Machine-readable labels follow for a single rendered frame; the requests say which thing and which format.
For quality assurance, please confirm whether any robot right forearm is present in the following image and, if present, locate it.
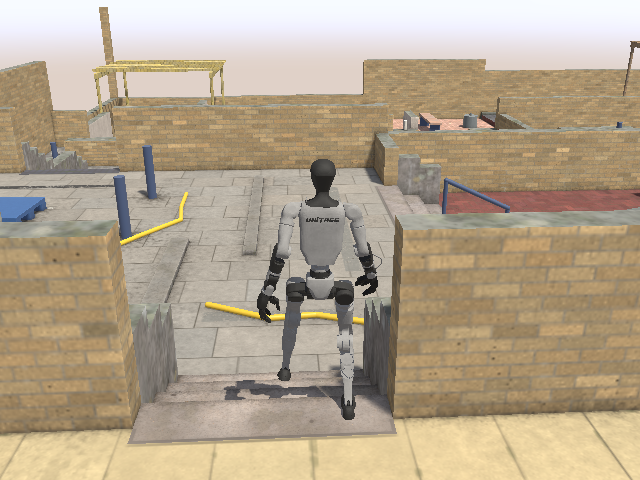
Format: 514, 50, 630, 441
359, 242, 377, 279

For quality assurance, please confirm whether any right robot hand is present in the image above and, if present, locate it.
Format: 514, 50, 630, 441
355, 275, 378, 296

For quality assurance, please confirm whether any right robot thigh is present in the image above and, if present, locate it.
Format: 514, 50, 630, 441
334, 280, 354, 352

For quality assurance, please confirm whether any left robot hand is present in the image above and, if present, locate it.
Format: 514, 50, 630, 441
257, 291, 280, 323

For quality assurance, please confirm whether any robot left upper arm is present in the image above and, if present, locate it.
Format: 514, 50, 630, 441
276, 201, 302, 259

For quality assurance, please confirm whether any robot left forearm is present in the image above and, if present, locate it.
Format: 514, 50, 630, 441
261, 243, 285, 296

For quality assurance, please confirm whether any left robot shin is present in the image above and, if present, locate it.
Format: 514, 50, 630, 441
282, 311, 297, 370

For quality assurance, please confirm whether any robot right upper arm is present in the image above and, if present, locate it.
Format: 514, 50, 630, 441
343, 202, 370, 257

